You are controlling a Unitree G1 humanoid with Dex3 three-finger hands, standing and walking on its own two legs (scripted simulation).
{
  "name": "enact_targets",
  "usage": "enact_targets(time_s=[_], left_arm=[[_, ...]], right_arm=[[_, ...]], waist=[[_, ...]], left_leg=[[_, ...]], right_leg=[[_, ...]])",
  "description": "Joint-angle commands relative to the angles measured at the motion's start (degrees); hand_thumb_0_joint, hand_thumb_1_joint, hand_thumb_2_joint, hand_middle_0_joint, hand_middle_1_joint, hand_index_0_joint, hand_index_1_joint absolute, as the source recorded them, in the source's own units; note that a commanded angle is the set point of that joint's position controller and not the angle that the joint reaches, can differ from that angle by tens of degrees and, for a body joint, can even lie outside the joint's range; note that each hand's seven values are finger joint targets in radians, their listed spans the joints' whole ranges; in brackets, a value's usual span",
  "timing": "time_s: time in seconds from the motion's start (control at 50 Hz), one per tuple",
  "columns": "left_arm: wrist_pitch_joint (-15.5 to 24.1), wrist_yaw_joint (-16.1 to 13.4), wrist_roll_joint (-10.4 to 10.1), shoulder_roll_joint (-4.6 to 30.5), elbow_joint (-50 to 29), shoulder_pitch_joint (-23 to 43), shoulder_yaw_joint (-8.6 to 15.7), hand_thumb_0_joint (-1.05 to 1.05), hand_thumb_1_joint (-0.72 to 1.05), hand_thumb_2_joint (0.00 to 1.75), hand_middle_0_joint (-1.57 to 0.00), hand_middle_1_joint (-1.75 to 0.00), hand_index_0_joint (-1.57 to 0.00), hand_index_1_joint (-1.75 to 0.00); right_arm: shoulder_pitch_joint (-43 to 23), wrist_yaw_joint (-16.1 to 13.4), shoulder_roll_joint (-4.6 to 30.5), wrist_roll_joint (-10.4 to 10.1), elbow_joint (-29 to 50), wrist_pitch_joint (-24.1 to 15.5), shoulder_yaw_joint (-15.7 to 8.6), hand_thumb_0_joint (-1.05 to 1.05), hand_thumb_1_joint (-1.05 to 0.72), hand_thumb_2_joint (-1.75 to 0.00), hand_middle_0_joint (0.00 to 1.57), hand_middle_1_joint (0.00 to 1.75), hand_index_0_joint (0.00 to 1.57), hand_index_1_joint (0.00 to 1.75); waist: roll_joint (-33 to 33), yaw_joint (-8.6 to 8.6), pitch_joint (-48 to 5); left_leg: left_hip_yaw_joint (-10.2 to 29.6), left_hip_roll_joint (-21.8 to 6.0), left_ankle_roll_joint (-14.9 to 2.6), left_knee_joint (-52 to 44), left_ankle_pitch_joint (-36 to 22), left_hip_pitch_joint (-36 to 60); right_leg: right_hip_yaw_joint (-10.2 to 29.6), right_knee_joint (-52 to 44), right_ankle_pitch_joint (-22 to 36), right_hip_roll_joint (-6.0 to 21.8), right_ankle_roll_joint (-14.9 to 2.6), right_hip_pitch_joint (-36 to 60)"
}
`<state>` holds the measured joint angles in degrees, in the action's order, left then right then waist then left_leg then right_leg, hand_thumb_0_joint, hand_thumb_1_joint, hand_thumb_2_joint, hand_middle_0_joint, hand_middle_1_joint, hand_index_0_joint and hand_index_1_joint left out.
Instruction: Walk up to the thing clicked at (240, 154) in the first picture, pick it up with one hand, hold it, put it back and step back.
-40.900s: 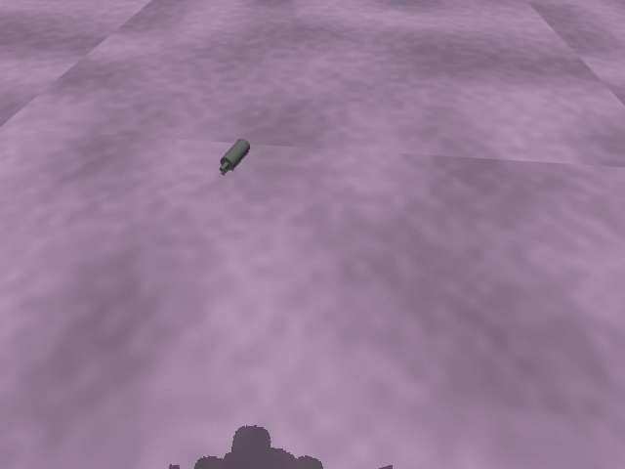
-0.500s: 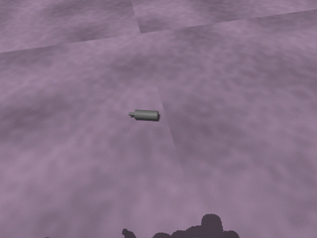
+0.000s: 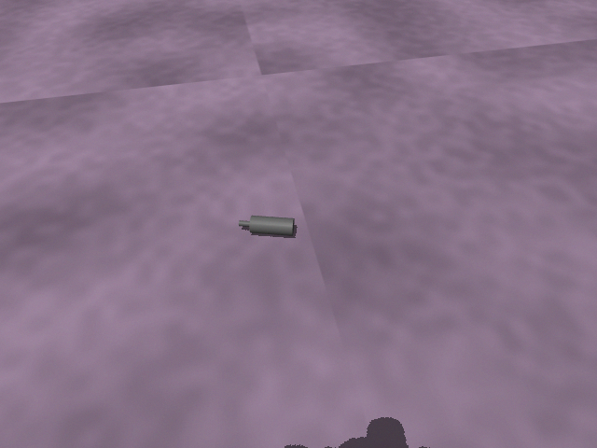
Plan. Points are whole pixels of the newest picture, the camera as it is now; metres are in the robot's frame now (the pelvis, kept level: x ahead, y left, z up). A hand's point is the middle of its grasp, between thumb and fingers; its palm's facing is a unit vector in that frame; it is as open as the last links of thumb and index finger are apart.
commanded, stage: step back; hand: left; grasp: from above
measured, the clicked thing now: (266, 225) +1.10 +0.18 -0.72
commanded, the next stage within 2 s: stand in 0.40 s
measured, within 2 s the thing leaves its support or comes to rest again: neither
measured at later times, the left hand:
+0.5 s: hand (126, 441) +0.16 +0.27 -0.14, palm faces -0.05 -0.93 -0.36, open 7.4 cm
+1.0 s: hand out of the picture +0.08 +0.26 -0.14, palm faces -0.06 -0.94 -0.35, open 7.4 cm
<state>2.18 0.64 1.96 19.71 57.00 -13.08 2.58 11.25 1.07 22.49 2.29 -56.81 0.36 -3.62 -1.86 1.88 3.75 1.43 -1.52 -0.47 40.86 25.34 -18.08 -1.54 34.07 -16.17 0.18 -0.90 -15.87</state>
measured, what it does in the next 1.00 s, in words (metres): stands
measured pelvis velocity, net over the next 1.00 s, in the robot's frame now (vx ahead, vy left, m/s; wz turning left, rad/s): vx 0.02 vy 0.01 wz -0.03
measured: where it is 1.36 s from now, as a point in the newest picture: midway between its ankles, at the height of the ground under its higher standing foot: outside the picture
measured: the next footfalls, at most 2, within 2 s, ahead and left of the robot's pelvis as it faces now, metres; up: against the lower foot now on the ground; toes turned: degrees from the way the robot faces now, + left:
none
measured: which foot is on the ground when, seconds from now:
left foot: down 0.00-1.00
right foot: down 0.00-1.00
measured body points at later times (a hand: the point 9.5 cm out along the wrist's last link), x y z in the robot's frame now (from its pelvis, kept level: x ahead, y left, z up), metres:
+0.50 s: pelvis +0.04 +0.02 +0.01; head +0.05 +0.02 +0.46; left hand +0.16 +0.32 -0.11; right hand +0.14 -0.28 -0.11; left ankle +0.03 +0.14 -0.73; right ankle +0.03 -0.12 -0.73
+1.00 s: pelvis +0.02 +0.01 +0.02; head +0.02 +0.00 +0.47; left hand +0.09 +0.31 -0.11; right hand +0.08 -0.30 -0.12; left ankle +0.03 +0.14 -0.73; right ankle +0.03 -0.12 -0.73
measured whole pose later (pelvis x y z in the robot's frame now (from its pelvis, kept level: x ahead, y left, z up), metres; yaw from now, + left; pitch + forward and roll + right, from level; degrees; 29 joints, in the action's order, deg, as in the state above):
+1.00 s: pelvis +0.02 +0.01 +0.02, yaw -1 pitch -2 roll +0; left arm 0.9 0.3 0.5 20.0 66.3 -7.0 -0.2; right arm 6.0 1.0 20.0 0.9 -66.3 -0.3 -1.1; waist -0.5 -0.4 3.2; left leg -1.0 -1.7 1.1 18.8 9.7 -6.7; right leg 0.6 18.4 -9.1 0.3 0.6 -7.0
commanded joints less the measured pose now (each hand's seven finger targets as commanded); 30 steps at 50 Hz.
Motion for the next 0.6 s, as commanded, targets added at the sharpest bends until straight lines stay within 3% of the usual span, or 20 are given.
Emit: enact_targets(time_s=[0.0, 0.02, 0.04, 0.06, 0.08, 0.12, 0.16, 0.22, 0.24, 0.36, 0.38, 0.4, 0.46, 0.58], left_arm=[[0.53, -0.98, -0.68, 12.88, -5.32, 5.46, 2.07, 0.00, 0.90, 0.90, -0.20, -0.30, -0.20, -0.30], [0.35, -0.88, -1.53, 10.00, -5.26, 4.76, 1.13, 0.00, 0.90, 0.90, -0.20, -0.30, -0.20, -0.30], [0.07, -1.15, -1.99, 11.89, -3.80, 3.95, 1.75, 0.00, 0.90, 0.90, -0.20, -0.30, -0.20, -0.30], [0.18, -1.24, -1.47, 13.13, -2.84, 4.26, 2.09, 0.00, 0.90, 0.90, -0.20, -0.30, -0.20, -0.30], [0.50, -1.22, -1.43, 12.33, -2.52, 3.72, 1.69, 0.00, 0.90, 0.90, -0.20, -0.30, -0.20, -0.30], [1.28, -1.45, -1.71, 13.09, -0.80, 2.88, 1.71, 0.00, 0.90, 0.90, -0.20, -0.30, -0.20, -0.30], [1.37, -1.53, -1.83, 14.93, -0.93, 4.58, 1.99, 0.00, 0.90, 0.90, -0.20, -0.30, -0.20, -0.30], [1.12, -2.00, -2.04, 14.36, -0.51, 5.45, 1.58, 0.00, 0.90, 0.90, -0.20, -0.30, -0.20, -0.30], [1.04, -2.10, -1.99, 14.25, -0.37, 6.24, 1.55, 0.00, 0.90, 0.90, -0.20, -0.30, -0.20, -0.30], [0.36, -2.15, -1.58, 13.49, -0.11, 9.27, 0.94, 0.00, 0.90, 0.90, -0.20, -0.30, -0.20, -0.30], [0.12, -1.81, -1.99, 11.61, 1.39, 9.32, -0.08, 0.00, 0.90, 0.90, -0.20, -0.30, -0.20, -0.30], [0.18, -1.76, -1.91, 11.83, 1.39, 9.39, 0.00, 0.00, 0.90, 0.90, -0.20, -0.30, -0.20, -0.30], [0.02, -1.76, -1.94, 12.14, 2.27, 10.69, -0.22, 0.00, 0.90, 0.90, -0.20, -0.30, -0.20, -0.30], [-0.04, -1.39, -1.73, 12.21, 3.60, 11.67, -0.30, 0.00, 0.90, 0.90, -0.20, -0.30, -0.20, -0.30]], right_arm=[[2.02, -1.19, 9.15, 0.44, 1.33, -2.02, -2.91, 0.00, -0.90, -0.90, 0.20, 0.30, 0.20, 0.30], [-0.56, -1.49, 11.64, 0.64, 2.37, -2.52, -2.89, 0.00, -0.90, -0.90, 0.20, 0.30, 0.20, 0.30], [-4.79, -1.32, 14.25, 0.07, 3.50, -2.57, -2.70, 0.00, -0.90, -0.90, 0.20, 0.30, 0.20, 0.30], [-6.61, -1.11, 13.79, -0.21, 3.33, -2.52, -2.66, 0.00, -0.90, -0.90, 0.20, 0.30, 0.20, 0.30], [-7.61, -1.13, 12.57, -0.24, 3.02, -2.49, -2.07, 0.00, -0.90, -0.90, 0.20, 0.30, 0.20, 0.30], [-8.50, -1.31, 10.42, -0.87, 2.38, -2.44, -1.18, 0.00, -0.90, -0.90, 0.20, 0.30, 0.20, 0.30], [-6.51, -1.55, 9.82, -1.23, 1.38, -2.31, -1.02, 0.00, -0.90, -0.90, 0.20, 0.30, 0.20, 0.30], [-6.86, -1.82, 10.07, -1.59, 0.22, -2.17, -1.29, 0.00, -0.90, -0.90, 0.20, 0.30, 0.20, 0.30], [-6.67, -1.87, 9.85, -1.65, -0.05, -2.08, -1.37, 0.00, -0.90, -0.90, 0.20, 0.30, 0.20, 0.30], [-9.48, -1.83, 9.61, -1.40, -1.07, -1.63, -1.36, 0.00, -0.90, -0.90, 0.20, 0.30, 0.20, 0.30], [-9.60, -1.61, 9.86, -2.19, -1.32, -1.98, -0.62, 0.00, -0.90, -0.90, 0.20, 0.30, 0.20, 0.30], [-9.93, -1.63, 10.13, -2.15, -1.50, -2.20, -0.81, 0.00, -0.90, -0.90, 0.20, 0.30, 0.20, 0.30], [-9.62, -1.50, 9.48, -2.22, -2.68, -2.44, -0.21, 0.00, -0.90, -0.90, 0.20, 0.30, 0.20, 0.30], [-12.18, -1.23, 9.01, -1.95, -3.23, -2.47, 0.06, 0.00, -0.90, -0.90, 0.20, 0.30, 0.20, 0.30]], waist=[[3.44, -3.38, -3.85], [-4.25, -2.20, -4.23], [-5.23, -0.69, -3.41], [-2.71, -0.49, -2.50], [-2.09, 0.39, -2.94], [-3.42, 0.54, -4.77], [-2.04, -1.05, -6.38], [-0.62, -1.04, -9.08], [0.43, -1.33, -9.87], [0.89, -1.47, -7.58], [1.59, -1.78, -8.22], [2.23, -1.76, -8.89], [1.47, -2.25, -8.48], [0.83, -1.65, -6.78]], left_leg=[[1.88, -1.15, -0.93, -17.09, -9.54, 13.11], [15.64, -10.55, -3.87, -22.81, -5.72, 10.66], [19.89, -15.76, -8.61, -24.24, 0.18, 3.68], [17.42, -15.39, -9.55, -22.48, -2.31, 0.09], [12.63, -12.86, -7.89, -19.73, -9.68, 2.44], [5.59, -7.65, -3.46, -14.97, -22.72, 2.92], [2.47, -5.05, -1.64, -13.42, -25.40, 4.47], [1.56, -5.53, -2.00, -11.70, -34.98, 10.06], [1.33, -5.58, -2.18, -11.39, -36.39, 10.40], [1.43, -6.40, -2.45, -16.11, -29.03, 9.52], [3.69, -6.64, -2.25, -17.91, -30.74, 10.33], [3.32, -6.84, -2.20, -17.89, -34.01, 12.08], [2.59, -6.43, -1.38, -19.32, -36.27, 14.07], [2.28, -6.13, -0.71, -23.65, -27.49, 13.71]], right_leg=[[8.98, -3.89, 2.36, 7.72, -3.99, -8.84], [5.76, 1.63, 1.49, 2.92, -1.00, -9.70], [1.88, 4.28, -8.85, 0.18, 0.07, -4.79], [2.63, 4.15, -9.03, 1.03, -0.13, 0.12], [2.92, -1.12, -4.87, 1.18, -0.55, 1.08], [6.17, -5.58, 11.99, 3.22, -1.01, 6.58], [8.37, -4.57, 20.83, 5.60, -2.12, 8.34], [7.61, -4.16, 27.14, 5.85, -2.15, 7.98], [7.31, -3.83, 27.69, 5.84, -2.11, 8.79], [6.62, -5.27, 21.54, 5.09, -1.38, 7.81], [6.91, -8.22, 22.82, 5.86, -0.68, 9.55], [6.82, -8.59, 25.22, 6.06, -0.33, 10.30], [6.72, -10.31, 26.04, 6.20, -0.11, 11.00], [6.69, -14.95, 18.38, 6.66, 0.33, 11.36]])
